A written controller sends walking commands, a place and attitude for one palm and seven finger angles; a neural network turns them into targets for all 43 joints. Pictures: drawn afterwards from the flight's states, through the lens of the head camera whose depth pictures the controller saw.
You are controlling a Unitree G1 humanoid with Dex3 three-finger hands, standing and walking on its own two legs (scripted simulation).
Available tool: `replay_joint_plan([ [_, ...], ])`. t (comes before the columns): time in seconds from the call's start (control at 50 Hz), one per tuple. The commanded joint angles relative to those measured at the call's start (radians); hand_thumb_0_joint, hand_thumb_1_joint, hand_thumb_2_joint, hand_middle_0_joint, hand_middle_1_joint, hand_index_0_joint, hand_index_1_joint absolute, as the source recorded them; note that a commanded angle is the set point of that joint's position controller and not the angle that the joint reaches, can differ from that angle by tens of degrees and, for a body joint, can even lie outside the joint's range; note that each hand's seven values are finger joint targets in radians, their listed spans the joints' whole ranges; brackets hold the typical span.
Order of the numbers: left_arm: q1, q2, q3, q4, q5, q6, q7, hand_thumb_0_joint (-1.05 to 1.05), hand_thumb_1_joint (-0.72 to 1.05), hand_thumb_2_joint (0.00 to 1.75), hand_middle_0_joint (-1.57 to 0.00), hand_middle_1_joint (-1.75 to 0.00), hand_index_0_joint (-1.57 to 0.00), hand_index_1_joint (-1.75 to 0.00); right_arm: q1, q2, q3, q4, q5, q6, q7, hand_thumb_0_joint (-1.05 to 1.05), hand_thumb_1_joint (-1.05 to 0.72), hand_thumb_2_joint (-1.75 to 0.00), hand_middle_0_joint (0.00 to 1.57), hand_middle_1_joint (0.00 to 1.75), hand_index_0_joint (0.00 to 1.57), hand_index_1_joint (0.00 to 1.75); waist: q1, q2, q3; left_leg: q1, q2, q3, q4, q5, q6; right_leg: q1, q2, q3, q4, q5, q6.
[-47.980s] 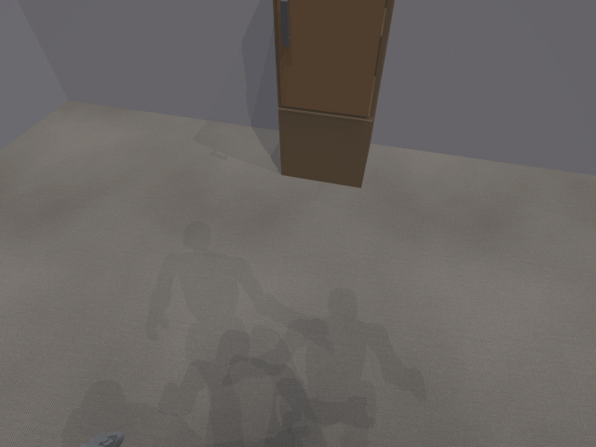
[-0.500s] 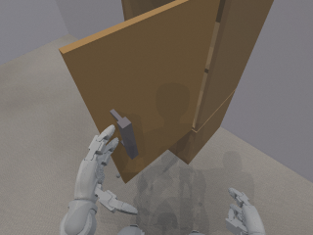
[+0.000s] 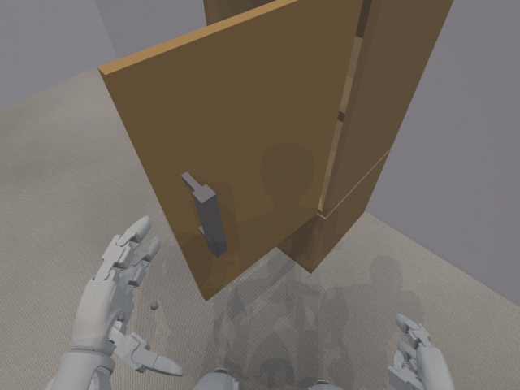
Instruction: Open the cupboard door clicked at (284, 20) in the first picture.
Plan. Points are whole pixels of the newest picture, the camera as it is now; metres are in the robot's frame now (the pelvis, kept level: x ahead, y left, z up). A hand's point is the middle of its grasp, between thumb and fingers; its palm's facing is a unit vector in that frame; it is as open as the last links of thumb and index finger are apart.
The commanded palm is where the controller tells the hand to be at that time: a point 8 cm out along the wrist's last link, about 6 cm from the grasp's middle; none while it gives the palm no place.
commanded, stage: draw the hand back to the body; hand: left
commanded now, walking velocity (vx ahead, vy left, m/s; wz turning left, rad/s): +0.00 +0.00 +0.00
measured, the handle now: (204, 216) +0.35 +0.11 +0.08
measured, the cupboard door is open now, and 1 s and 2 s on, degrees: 83 83 83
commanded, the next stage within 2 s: step back with the hand held close in 1.50 s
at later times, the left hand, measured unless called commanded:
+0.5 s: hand (77, 293) +0.21 +0.22 +0.14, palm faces +0.10 -0.97 -0.20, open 15.9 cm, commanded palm +0.17 +0.27 +0.16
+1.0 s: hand out of the picture +0.23 +0.28 +0.21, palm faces +0.38 -0.84 -0.40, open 10.5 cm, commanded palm +0.18 +0.32 +0.23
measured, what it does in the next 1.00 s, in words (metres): rises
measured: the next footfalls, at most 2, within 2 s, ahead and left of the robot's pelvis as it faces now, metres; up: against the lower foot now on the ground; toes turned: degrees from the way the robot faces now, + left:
none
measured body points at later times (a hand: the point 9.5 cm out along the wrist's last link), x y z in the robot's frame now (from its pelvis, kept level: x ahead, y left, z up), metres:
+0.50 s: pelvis +0.01 +0.03 +0.03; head +0.01 +0.02 +0.48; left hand +0.20 +0.27 +0.15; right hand +0.20 -0.19 -0.03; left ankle +0.02 +0.13 -0.67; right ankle +0.00 -0.11 -0.67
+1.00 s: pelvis +0.03 +0.03 +0.07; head +0.01 +0.02 +0.52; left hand +0.20 +0.32 +0.23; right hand +0.21 -0.18 -0.01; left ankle +0.02 +0.13 -0.67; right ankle +0.00 -0.11 -0.67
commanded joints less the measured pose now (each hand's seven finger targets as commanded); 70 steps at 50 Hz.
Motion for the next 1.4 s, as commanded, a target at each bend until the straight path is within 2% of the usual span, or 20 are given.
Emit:
replay_joint_plan([
  [0.0,-0.009,0.149,0.114,-0.293,-0.024,-0.037,0.032,0.00,-0.50,0.30,-0.15,-0.30,-0.15,-0.30,-0.061,-0.084,-0.033,-0.181,0.011,-0.061,-0.014,0.00,-0.90,-0.90,0.20,0.30,0.20,0.30,0.016,-0.027,-0.200,0.142,-0.052,0.023,-0.176,0.233,0.043,0.192,0.021,0.066,-0.228,0.279,0.010],
  [0.08,-0.012,0.125,0.106,-0.276,-0.037,0.007,0.031,0.00,-0.50,0.30,-0.15,-0.30,-0.15,-0.30,-0.067,-0.085,-0.021,-0.177,0.018,-0.063,-0.018,0.00,-0.90,-0.90,0.20,0.30,0.20,0.30,0.001,-0.051,-0.105,0.153,-0.047,0.015,-0.220,0.176,0.040,0.163,0.029,0.045,-0.268,0.205,0.014],
  [0.3,0.027,0.162,0.149,-0.394,-0.063,0.080,-0.003,0.00,-0.50,0.30,-0.15,-0.30,-0.15,-0.30,-0.066,-0.092,-0.006,-0.174,0.023,-0.101,-0.022,0.00,-0.90,-0.90,0.20,0.30,0.20,0.30,0.018,-0.009,-0.110,0.266,-0.038,-0.007,-0.300,0.261,0.036,0.234,0.041,-0.006,-0.283,0.295,0.006],
  [0.4,0.029,0.183,0.190,-0.414,-0.079,0.121,-0.014,0.00,-0.32,0.37,-0.16,-0.30,-0.16,-0.30,-0.076,-0.094,-0.001,-0.165,0.027,-0.111,-0.024,0.00,-0.90,-0.90,0.20,0.30,0.20,0.30,0.024,-0.005,-0.079,0.292,-0.035,-0.013,-0.330,0.261,0.033,0.255,0.044,-0.011,-0.312,0.292,0.006],
  [0.42,-0.020,0.337,0.207,-0.513,0.086,0.146,0.123,0.00,-0.29,0.39,-0.16,-0.30,-0.16,-0.30,-0.087,-0.092,-0.002,-0.173,0.014,-0.097,-0.045,0.00,-0.90,-0.90,0.20,0.30,0.20,0.30,0.060,0.023,-0.097,0.318,-0.030,0.010,-0.376,0.264,0.039,0.295,0.014,0.055,-0.376,0.291,-0.007],
  [0.44,0.055,0.239,0.167,-0.484,0.099,0.178,0.185,0.00,-0.26,0.40,-0.16,-0.30,-0.16,-0.30,-0.075,-0.070,0.008,-0.165,0.008,-0.092,-0.051,0.00,-0.90,-0.90,0.20,0.30,0.20,0.30,0.037,0.031,-0.050,0.336,-0.033,0.012,-0.396,0.258,0.036,0.290,0.009,0.042,-0.394,0.282,-0.006],
  [0.46,0.090,0.202,0.127,-0.474,0.127,0.203,0.220,0.00,-0.22,0.42,-0.16,-0.30,-0.16,-0.30,-0.068,-0.068,0.011,-0.155,0.007,-0.083,-0.050,0.00,-0.90,-0.90,0.20,0.30,0.20,0.30,0.032,0.029,-0.027,0.355,-0.027,0.014,-0.407,0.268,0.038,0.299,0.006,0.033,-0.404,0.284,-0.001],
  [0.52,0.083,0.222,0.135,-0.496,0.163,0.229,0.277,0.00,-0.12,0.47,-0.16,-0.30,-0.16,-0.30,-0.088,-0.076,0.013,-0.139,0.002,-0.071,-0.050,0.00,-0.90,-0.90,0.20,0.30,0.20,0.30,0.029,-0.002,-0.012,0.411,-0.017,0.009,-0.447,0.323,0.039,0.346,0.008,0.024,-0.442,0.315,0.003],
  [0.6,0.024,0.257,0.174,-0.477,0.181,0.234,0.314,0.00,0.02,0.52,-0.17,-0.30,-0.17,-0.30,-0.114,-0.083,0.018,-0.112,-0.005,-0.070,-0.057,0.00,-0.90,-0.90,0.20,0.30,0.20,0.30,0.031,-0.012,0.033,0.465,-0.014,0.008,-0.523,0.295,0.039,0.407,0.009,0.023,-0.513,0.291,0.002],
  [0.64,0.021,0.252,0.181,-0.482,0.187,0.229,0.321,0.00,0.09,0.55,-0.17,-0.30,-0.17,-0.30,-0.119,-0.080,0.019,-0.098,-0.008,-0.074,-0.057,0.00,-0.90,-0.90,0.20,0.30,0.20,0.30,0.035,0.020,0.029,0.502,-0.011,0.005,-0.558,0.328,0.035,0.444,0.006,0.020,-0.528,0.308,0.002],
  [0.8,0.009,0.286,0.261,-0.457,0.185,0.222,0.322,0.00,0.37,0.68,-0.18,-0.30,-0.18,-0.30,-0.154,-0.083,0.014,-0.048,-0.017,-0.077,-0.043,0.00,-0.90,-0.90,0.20,0.30,0.20,0.30,0.056,0.005,0.057,0.587,-0.006,0.018,-0.646,0.444,0.027,0.572,0.010,0.020,-0.613,0.397,0.000],
  [0.94,-0.022,0.315,0.334,-0.478,0.178,0.207,0.318,0.00,0.62,0.78,-0.19,-0.30,-0.19,-0.30,-0.164,-0.081,0.001,-0.028,-0.020,-0.070,-0.034,0.00,-0.90,-0.90,0.20,0.30,0.20,0.30,0.062,0.037,0.049,0.646,-0.005,0.035,-0.680,0.515,0.026,0.624,0.012,0.026,-0.650,0.463,0.003],
  [1.0,-0.022,0.328,0.367,-0.456,0.169,0.207,0.316,0.00,0.73,0.82,-0.19,-0.30,-0.19,-0.30,-0.175,-0.082,-0.004,-0.019,-0.020,-0.063,-0.034,0.00,-0.90,-0.90,0.20,0.30,0.20,0.30,0.066,-0.011,0.064,0.644,-0.009,0.047,-0.683,0.510,0.030,0.641,0.015,0.027,-0.668,0.489,0.004],
  [1.06,-0.053,0.346,0.397,-0.478,0.168,0.198,0.317,0.00,0.83,0.87,-0.20,-0.30,-0.20,-0.30,-0.178,-0.081,-0.009,-0.011,-0.020,-0.062,-0.032,0.00,-0.90,-0.90,0.20,0.30,0.20,0.30,0.066,0.040,0.054,0.667,-0.011,0.053,-0.686,0.538,0.030,0.646,0.011,0.033,-0.673,0.512,0.006],
  [1.1,-0.065,0.362,0.421,-0.462,0.165,0.197,0.318,0.00,0.90,0.90,-0.20,-0.30,-0.20,-0.30,-0.184,-0.082,-0.010,-0.004,-0.021,-0.061,-0.033,0.00,-0.90,-0.90,0.20,0.30,0.20,0.30,0.070,0.023,0.067,0.668,-0.013,0.054,-0.688,0.540,0.032,0.653,0.013,0.032,-0.684,0.520,0.004],
  [1.14,-0.034,0.317,0.384,-0.431,0.161,0.199,0.310,0.00,0.90,0.90,-0.20,-0.30,-0.20,-0.30,-0.180,-0.082,-0.014,-0.003,-0.020,-0.057,-0.029,0.00,-0.90,-0.90,0.20,0.30,0.20,0.30,0.064,-0.006,0.074,0.678,-0.011,0.059,-0.690,0.547,0.036,0.643,0.012,0.031,-0.687,0.528,0.011],
  [1.22,-0.042,0.314,0.371,-0.424,0.161,0.200,0.305,0.00,0.90,0.90,-0.20,-0.30,-0.20,-0.30,-0.186,-0.087,-0.021,-0.004,-0.020,-0.048,-0.026,0.00,-0.90,-0.90,0.20,0.30,0.20,0.30,0.062,-0.039,0.075,0.684,-0.013,0.067,-0.692,0.527,0.044,0.646,0.012,0.037,-0.701,0.532,0.014],
  [1.28,-0.065,0.345,0.395,-0.458,0.165,0.192,0.310,0.00,0.90,0.90,-0.20,-0.30,-0.20,-0.30,-0.193,-0.081,-0.023,0.000,-0.021,-0.049,-0.030,0.00,-0.90,-0.90,0.20,0.30,0.20,0.30,0.066,0.001,0.046,0.702,-0.018,0.071,-0.691,0.522,0.045,0.652,0.011,0.043,-0.704,0.532,0.014],
  [1.34,-0.060,0.349,0.400,-0.440,0.162,0.192,0.312,0.00,0.90,0.90,-0.20,-0.30,-0.20,-0.30,-0.200,-0.077,-0.019,0.002,-0.021,-0.052,-0.034,0.00,-0.90,-0.90,0.20,0.30,0.20,0.30,0.068,-0.011,0.082,0.690,-0.020,0.070,-0.697,0.490,0.046,0.644,0.011,0.045,-0.717,0.510,0.014],
  [1.38,-0.076,0.353,0.402,-0.464,0.163,0.185,0.313,0.00,0.90,0.90,-0.20,-0.30,-0.20,-0.30,-0.201,-0.075,-0.019,0.005,-0.021,-0.057,-0.034,0.00,-0.90,-0.90,0.20,0.30,0.20,0.30,0.067,0.019,0.073,0.698,-0.022,0.071,-0.698,0.488,0.043,0.646,0.011,0.045,-0.719,0.506,0.013],
])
